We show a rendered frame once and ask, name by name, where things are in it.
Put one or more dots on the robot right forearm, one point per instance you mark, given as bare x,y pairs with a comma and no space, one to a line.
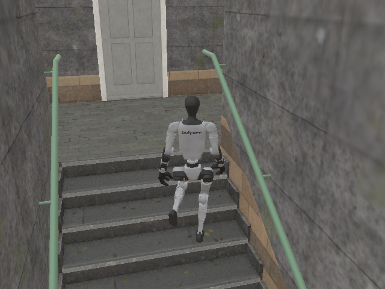
219,158

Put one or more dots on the right robot upper arm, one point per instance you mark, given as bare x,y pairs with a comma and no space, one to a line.
213,137

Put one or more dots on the right robot shin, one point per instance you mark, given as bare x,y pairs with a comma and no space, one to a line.
202,214

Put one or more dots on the robot left thigh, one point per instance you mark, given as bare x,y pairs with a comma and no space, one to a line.
179,175

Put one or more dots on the robot left hand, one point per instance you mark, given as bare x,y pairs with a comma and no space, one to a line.
163,176

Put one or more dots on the robot left forearm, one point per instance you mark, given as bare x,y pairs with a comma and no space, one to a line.
164,162

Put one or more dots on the left robot upper arm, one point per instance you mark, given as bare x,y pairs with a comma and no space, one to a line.
173,127

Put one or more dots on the robot right hand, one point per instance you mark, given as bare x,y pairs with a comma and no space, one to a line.
222,169

